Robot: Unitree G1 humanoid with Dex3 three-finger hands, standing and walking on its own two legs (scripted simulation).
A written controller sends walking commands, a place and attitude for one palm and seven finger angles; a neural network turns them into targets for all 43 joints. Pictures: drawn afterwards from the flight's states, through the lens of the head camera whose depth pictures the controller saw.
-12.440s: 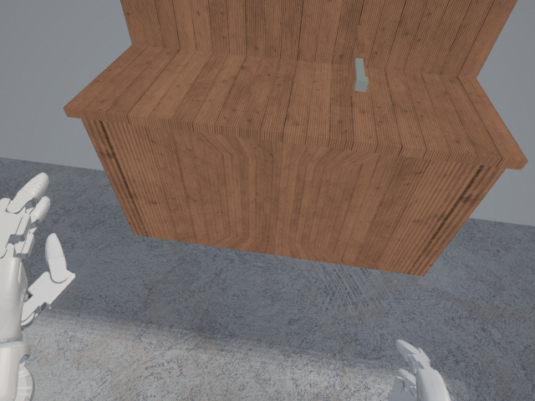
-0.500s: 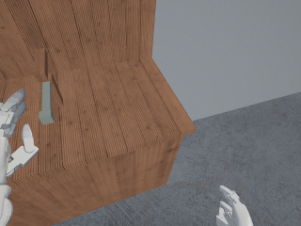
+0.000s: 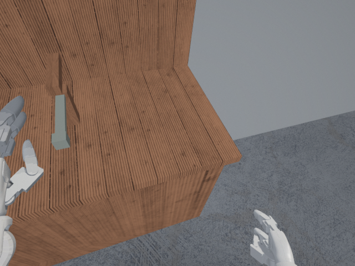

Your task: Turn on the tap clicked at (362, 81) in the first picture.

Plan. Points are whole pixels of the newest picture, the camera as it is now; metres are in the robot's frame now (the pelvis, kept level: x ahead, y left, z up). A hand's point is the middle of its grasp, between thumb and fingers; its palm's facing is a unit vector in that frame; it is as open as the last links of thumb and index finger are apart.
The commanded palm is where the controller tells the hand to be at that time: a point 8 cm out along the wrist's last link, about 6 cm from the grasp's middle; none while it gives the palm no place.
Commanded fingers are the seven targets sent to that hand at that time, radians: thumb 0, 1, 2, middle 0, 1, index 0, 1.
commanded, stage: look again from close up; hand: left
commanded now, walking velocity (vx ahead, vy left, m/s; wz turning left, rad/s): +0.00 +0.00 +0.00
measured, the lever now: (61, 140) +0.33 +0.29 +0.08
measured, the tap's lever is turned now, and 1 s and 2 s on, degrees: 0 0 0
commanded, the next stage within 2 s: turn the palm inward beside the body in 0.26 s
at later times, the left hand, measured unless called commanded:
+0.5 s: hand (13, 144) +0.24 +0.29 +0.19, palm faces +0.47 -0.82 -0.32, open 7.4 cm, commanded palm +0.16 +0.28 +0.17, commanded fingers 0.00 0.90 0.90 -0.20 -0.30 -0.20 -0.30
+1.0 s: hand (67, 187) +0.20 +0.21 +0.14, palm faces +0.49 -0.81 -0.33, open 7.4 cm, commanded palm +0.14 +0.25 +0.16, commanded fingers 0.00 0.90 0.90 -0.20 -0.30 -0.20 -0.30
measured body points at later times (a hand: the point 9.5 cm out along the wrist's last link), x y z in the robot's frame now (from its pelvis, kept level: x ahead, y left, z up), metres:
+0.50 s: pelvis -0.01 -0.01 +0.00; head +0.00 +0.00 +0.45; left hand +0.21 +0.33 +0.21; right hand +0.18 -0.22 -0.09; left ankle -0.01 +0.08 -0.74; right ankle +0.02 -0.14 -0.74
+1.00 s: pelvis +0.00 -0.08 -0.02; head +0.00 -0.10 +0.43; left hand +0.17 +0.25 +0.16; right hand +0.22 -0.28 -0.10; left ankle -0.01 +0.08 -0.74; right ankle +0.02 -0.15 -0.74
